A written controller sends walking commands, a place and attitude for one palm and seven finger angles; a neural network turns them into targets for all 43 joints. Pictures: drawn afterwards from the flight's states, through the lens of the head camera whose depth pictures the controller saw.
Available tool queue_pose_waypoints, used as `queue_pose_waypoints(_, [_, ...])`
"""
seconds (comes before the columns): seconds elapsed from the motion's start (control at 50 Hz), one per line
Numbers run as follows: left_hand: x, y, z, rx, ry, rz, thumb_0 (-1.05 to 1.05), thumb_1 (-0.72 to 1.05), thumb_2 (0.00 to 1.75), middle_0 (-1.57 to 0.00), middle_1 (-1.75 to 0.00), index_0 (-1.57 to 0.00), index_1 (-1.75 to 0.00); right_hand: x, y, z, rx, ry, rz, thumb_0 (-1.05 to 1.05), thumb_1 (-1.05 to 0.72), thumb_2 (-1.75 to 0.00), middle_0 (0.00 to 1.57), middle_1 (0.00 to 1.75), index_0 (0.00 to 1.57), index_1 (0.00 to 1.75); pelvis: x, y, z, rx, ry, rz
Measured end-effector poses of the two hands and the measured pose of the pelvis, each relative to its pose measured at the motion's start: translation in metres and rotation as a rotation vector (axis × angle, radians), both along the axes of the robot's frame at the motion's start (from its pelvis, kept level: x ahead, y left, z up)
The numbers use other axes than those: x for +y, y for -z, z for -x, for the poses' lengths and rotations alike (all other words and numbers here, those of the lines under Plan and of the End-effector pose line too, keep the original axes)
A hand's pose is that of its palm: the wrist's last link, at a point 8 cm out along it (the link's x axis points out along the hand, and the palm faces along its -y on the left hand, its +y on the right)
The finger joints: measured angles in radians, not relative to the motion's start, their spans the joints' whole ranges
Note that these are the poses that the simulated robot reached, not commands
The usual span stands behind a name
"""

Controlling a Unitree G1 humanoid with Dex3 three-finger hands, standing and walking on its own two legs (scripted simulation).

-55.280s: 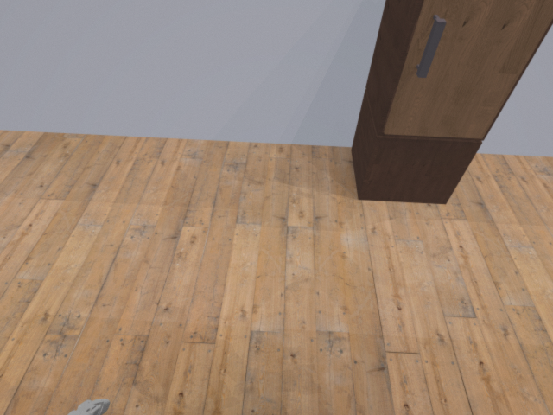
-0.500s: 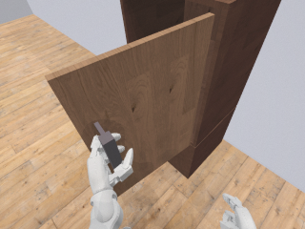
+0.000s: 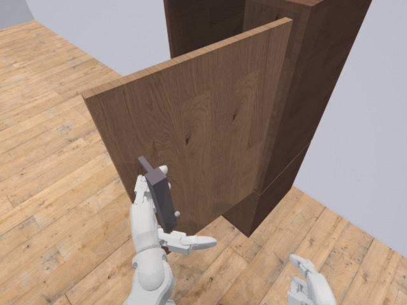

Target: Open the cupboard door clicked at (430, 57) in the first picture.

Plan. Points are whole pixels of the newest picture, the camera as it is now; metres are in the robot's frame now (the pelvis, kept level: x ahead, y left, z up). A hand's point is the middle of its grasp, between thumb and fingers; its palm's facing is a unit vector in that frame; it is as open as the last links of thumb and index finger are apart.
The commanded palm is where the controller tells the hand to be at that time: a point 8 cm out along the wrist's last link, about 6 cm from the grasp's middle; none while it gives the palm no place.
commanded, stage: open thumb and fingers to let go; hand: left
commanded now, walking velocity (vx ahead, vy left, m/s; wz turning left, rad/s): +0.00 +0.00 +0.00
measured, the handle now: (157, 195) +0.31 +0.11 +0.07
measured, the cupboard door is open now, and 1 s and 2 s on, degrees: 82 84 84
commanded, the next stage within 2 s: slide the hand sideways off the handle in 0.06 s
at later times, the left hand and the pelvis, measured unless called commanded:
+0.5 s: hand (175, 232) +0.24 +0.06 +0.07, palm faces -0.11 -0.99 +0.01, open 16.1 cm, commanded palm +0.21 +0.12 +0.07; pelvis -0.01 +0.01 +0.00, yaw +0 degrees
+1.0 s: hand (148, 254) +0.20 +0.11 +0.07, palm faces -0.07 -1.00 -0.02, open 16.0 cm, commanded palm +0.17 +0.17 +0.07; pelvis +0.00 +0.00 -0.01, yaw -1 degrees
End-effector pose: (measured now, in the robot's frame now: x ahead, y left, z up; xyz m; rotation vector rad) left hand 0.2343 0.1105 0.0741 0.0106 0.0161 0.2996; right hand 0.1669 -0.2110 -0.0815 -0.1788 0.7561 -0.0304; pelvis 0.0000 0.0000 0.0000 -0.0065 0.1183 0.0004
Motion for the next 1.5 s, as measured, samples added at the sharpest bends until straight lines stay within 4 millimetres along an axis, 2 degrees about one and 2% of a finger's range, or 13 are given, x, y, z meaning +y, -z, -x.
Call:
queue_pose_waypoints(0.2, [0.003,0.0,0.002,0.0,0.004,-0.01,-0.01,-0.49,0.3,-0.4,-0.62,-0.38,-0.64,0.006,0.0,-0.001,-0.014,-0.028,-0.007,0.02,-0.91,-0.9,0.2,0.29,0.2,0.3,0.002,0.002,0.007,-0.006,-0.009,0.004])
queue_pose_waypoints(0.32, [0.011,0.001,0.012,-0.031,0.349,-0.05,-0.01,-0.49,0.3,-0.29,-0.46,-0.22,-0.48,0.002,0.001,0.007,-0.026,-0.019,-0.005,0.01,-0.91,-0.9,0.21,0.29,0.2,0.3,0.003,0.004,0.011,-0.002,-0.017,0.002])
queue_pose_waypoints(0.38, [0.011,0.001,0.014,-0.027,0.425,-0.012,-0.01,-0.5,0.3,-0.24,-0.4,-0.17,-0.41,0.0,0.001,0.012,-0.039,0.005,-0.004,0.02,-0.91,-0.9,0.21,0.29,0.2,0.3,0.006,0.003,0.012,-0.006,-0.013,0.005])
queue_pose_waypoints(0.48, [0.01,0.001,0.014,-0.024,0.409,0.018,-0.01,-0.5,0.3,-0.18,-0.34,-0.18,-0.36,-0.002,0.0,0.019,-0.04,0.026,0.002,0.02,-0.91,-0.9,0.2,0.29,0.2,0.3,0.009,0.002,0.012,-0.002,0.0,-0.001])
queue_pose_waypoints(0.62, [0.012,0.0,0.018,-0.024,0.398,0.025,-0.01,-0.5,0.3,-0.18,-0.35,-0.19,-0.33,-0.001,-0.005,0.02,-0.048,0.039,-0.007,0.02,-0.91,-0.9,0.2,0.29,0.2,0.3,0.009,0.002,0.006,0.007,0.018,-0.006])
queue_pose_waypoints(0.82, [0.036,0.002,0.042,-0.005,0.377,0.002,-0.01,-0.5,0.3,-0.2,-0.33,-0.2,-0.33,-0.006,-0.007,0.004,-0.075,0.035,0.002,0.02,-0.91,-0.9,0.21,0.29,0.2,0.3,0.005,0.007,-0.002,0.025,0.017,-0.003])
queue_pose_waypoints(1.0, [0.05,0.002,0.054,-0.004,0.375,-0.005,-0.01,-0.5,0.3,-0.21,-0.33,-0.21,-0.33,-0.011,-0.003,-0.009,-0.101,0.043,0.008,0.02,-0.91,-0.9,0.2,0.29,0.2,0.3,0.001,0.013,-0.004,0.043,0.009,-0.002])
queue_pose_waypoints(1.14, [0.064,0.001,0.068,0.01,0.357,-0.009,-0.01,-0.5,0.3,-0.21,-0.33,-0.21,-0.33,-0.015,-0.003,-0.01,-0.109,0.064,0.006,0.02,-0.91,-0.9,0.2,0.29,0.2,0.3,-0.002,0.014,-0.004,0.042,0.005,0.0])
queue_pose_waypoints(1.32, [0.093,0.003,0.086,0.004,0.311,-0.021,-0.01,-0.5,0.3,-0.17,-0.31,-0.17,-0.31,-0.016,0.0,-0.007,-0.117,0.066,0.03,0.02,-0.91,-0.9,0.21,0.29,0.2,0.3,0.0,0.019,0.002,0.045,-0.003,0.012])
queue_pose_waypoints(1.5, [0.093,0.004,0.085,-0.018,0.365,0.005,-0.01,-0.5,0.3,-0.15,-0.3,-0.15,-0.3,-0.007,-0.002,-0.001,-0.145,0.073,0.038,0.02,-0.91,-0.9,0.2,0.29,0.2,0.3,0.01,0.022,0.01,0.043,-0.003,0.026])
